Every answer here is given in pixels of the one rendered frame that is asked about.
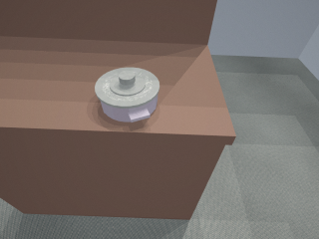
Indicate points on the pot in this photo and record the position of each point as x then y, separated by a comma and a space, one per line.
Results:
133, 114

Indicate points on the lid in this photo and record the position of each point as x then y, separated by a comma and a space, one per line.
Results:
112, 93

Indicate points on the table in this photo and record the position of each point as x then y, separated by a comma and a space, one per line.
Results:
60, 154

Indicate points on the knob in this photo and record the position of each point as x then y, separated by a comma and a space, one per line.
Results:
127, 78

